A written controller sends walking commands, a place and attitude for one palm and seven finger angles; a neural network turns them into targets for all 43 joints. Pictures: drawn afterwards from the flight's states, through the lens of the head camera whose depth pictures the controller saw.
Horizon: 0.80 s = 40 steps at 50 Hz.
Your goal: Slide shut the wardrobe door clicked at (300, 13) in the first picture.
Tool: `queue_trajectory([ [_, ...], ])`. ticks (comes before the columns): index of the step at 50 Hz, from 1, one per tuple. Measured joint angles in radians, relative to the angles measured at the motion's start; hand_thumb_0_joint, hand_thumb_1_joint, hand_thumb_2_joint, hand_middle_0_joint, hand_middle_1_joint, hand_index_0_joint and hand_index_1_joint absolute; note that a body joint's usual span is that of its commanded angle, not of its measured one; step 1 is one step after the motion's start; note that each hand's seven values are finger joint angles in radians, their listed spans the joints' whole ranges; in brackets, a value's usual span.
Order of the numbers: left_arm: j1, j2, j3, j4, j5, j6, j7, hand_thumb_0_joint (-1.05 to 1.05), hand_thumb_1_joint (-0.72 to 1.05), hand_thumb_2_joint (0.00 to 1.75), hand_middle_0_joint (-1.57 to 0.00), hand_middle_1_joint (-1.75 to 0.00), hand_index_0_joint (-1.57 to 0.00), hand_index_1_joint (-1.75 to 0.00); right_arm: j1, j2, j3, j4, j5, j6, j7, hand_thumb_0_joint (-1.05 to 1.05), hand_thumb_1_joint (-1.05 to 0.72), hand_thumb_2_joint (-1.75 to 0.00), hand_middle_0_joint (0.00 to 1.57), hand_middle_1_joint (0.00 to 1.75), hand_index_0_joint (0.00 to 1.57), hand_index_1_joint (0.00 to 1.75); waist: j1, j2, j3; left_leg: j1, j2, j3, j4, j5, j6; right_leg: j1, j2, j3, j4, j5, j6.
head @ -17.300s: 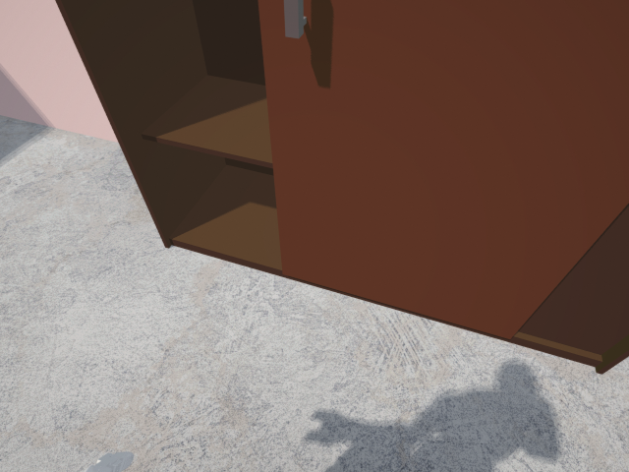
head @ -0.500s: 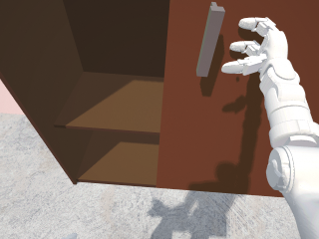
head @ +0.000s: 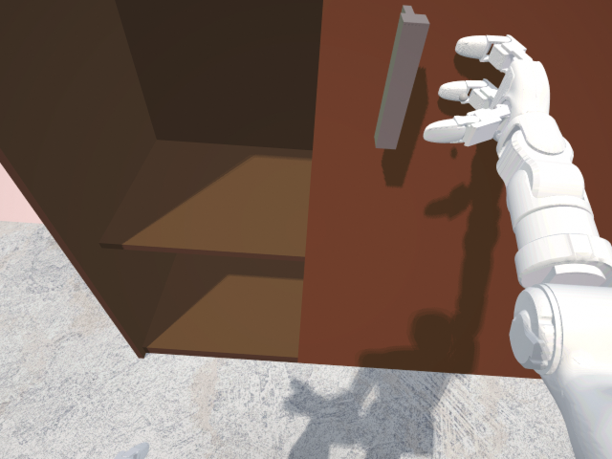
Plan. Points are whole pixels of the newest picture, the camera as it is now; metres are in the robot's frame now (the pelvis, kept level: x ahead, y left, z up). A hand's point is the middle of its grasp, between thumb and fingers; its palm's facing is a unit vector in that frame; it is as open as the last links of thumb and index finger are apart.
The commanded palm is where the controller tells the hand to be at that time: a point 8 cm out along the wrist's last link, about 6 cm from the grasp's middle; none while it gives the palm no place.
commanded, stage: move the hooked fingers beside the handle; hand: right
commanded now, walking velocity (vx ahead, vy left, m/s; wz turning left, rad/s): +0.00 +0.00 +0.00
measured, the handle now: (395, 79) +0.51 -0.05 +0.26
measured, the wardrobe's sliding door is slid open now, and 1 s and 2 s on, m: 0.52 0.52 0.51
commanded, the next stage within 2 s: feel for the door with the fingertips in 1.18 s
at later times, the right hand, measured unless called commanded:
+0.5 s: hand (462, 98) +0.48 -0.12 +0.27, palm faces +0.01 +1.00 -0.03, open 13.8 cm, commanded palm +0.48 -0.16 +0.24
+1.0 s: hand (459, 99) +0.47 -0.12 +0.26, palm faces +0.02 +1.00 -0.03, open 14.0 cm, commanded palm +0.47 -0.15 +0.24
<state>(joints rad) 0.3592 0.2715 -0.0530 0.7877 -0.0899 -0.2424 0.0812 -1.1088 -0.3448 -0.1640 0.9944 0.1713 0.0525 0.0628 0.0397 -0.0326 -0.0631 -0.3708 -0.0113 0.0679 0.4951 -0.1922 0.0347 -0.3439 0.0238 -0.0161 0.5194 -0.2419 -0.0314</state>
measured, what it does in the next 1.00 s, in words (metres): stands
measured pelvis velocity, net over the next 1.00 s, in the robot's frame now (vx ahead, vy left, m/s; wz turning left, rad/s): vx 0.01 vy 0.00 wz -0.01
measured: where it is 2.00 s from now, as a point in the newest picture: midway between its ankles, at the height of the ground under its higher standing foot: outside the picture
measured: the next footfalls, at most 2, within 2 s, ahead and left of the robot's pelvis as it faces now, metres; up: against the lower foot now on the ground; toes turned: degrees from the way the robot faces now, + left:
none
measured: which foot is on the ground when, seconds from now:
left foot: down 0.00-1.00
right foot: down 0.00-1.00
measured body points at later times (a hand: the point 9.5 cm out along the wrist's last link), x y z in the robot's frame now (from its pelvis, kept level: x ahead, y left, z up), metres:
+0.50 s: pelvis +0.00 +0.00 +0.00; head +0.01 +0.01 +0.45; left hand +0.07 +0.25 -0.12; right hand +0.47 -0.18 +0.27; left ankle +0.04 +0.10 -0.73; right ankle +0.02 -0.10 -0.74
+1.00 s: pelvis +0.01 +0.00 +0.00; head +0.01 +0.01 +0.45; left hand +0.10 +0.24 -0.12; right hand +0.47 -0.18 +0.27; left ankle +0.04 +0.10 -0.73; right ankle +0.02 -0.10 -0.74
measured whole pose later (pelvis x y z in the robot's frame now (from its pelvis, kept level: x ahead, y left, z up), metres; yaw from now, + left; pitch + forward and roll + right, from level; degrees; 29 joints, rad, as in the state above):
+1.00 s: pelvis +0.01 +0.00 +0.00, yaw -1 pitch +2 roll +0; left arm 0.33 0.26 -0.05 0.80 -0.08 -0.24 0.06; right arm -1.07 -0.28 -0.13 0.94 0.17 0.04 0.02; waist 0.02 -0.03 -0.05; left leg -0.33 0.00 0.07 0.49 -0.21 0.03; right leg -0.29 0.04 -0.01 0.50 -0.24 -0.04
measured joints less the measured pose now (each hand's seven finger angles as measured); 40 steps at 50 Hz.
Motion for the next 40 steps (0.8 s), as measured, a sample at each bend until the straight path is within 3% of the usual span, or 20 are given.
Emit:
queue_trajectory([
  [13,0.003,-0.001,0.004,-0.004,0.003,0.007,-0.005,0.01,0.9,0.9,-0.2,-0.3,-0.2,-0.3,-0.004,-0.002,-0.004,0.006,-0.003,0.004,0.003,-0.01,0.51,-0.3,0.47,1.22,0.35,1.23,0.004,-0.002,0.002,0.003,0.0,0.002,0.001,-0.001,0.001,0.002,0.0,0.002,0.002,-0.001,0.0],
  [40,-0.011,-0.013,0.004,0.014,0.013,-0.004,-0.016,0.01,0.9,0.9,-0.2,-0.3,-0.2,-0.3,0.016,0.045,0.019,-0.026,-0.004,-0.019,-0.035,-0.02,0.51,-0.3,0.42,1.26,0.31,1.23,-0.013,0.002,0.013,0.028,0.011,0.003,0.002,-0.011,-0.003,0.031,0.011,0.005,-0.012,-0.001,-0.005],
])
